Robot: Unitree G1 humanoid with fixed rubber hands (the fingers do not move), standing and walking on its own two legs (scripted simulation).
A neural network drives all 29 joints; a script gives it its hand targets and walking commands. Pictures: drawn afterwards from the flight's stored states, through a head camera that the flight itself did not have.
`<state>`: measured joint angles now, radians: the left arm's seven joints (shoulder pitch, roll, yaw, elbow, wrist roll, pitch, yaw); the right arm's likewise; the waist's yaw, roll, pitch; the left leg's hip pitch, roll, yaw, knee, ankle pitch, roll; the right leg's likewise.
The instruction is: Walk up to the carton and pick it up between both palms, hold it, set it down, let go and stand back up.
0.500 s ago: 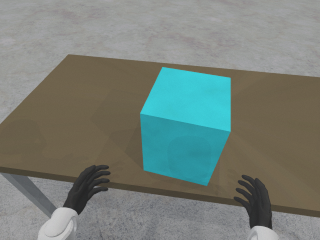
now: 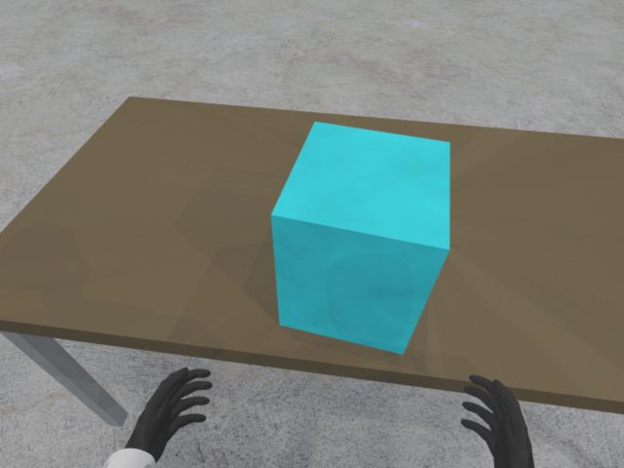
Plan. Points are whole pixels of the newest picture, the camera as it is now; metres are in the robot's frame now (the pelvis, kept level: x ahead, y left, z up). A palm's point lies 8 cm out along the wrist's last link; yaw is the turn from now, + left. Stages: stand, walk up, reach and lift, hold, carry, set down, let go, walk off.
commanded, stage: set down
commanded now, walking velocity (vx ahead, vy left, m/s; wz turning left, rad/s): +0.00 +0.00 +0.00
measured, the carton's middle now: (359, 239) +0.45 -0.02 +0.04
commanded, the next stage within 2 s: let go in 0.96 s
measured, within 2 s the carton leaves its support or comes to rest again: neither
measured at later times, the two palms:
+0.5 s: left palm (167, 449) +0.17 +0.21 -0.05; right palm out of the picture +0.17 -0.22 -0.06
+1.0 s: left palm (173, 459) +0.16 +0.21 -0.08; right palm out of the picture +0.16 -0.23 -0.09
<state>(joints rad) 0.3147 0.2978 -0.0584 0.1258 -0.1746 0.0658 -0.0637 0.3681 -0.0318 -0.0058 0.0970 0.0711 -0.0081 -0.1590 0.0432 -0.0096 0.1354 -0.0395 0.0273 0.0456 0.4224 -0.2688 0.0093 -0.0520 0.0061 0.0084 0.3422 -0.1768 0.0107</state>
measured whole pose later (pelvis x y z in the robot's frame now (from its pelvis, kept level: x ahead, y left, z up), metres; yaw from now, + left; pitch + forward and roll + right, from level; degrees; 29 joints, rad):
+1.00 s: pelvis +0.01 -0.02 +0.00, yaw +0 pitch -5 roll -1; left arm 0.21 0.20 0.00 0.51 -0.01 0.13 0.00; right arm 0.20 -0.15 -0.04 0.74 -0.02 -0.20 0.00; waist 0.01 0.00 0.08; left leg -0.05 0.04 0.04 0.40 -0.27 -0.02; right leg -0.08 0.02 0.00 0.37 -0.21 -0.01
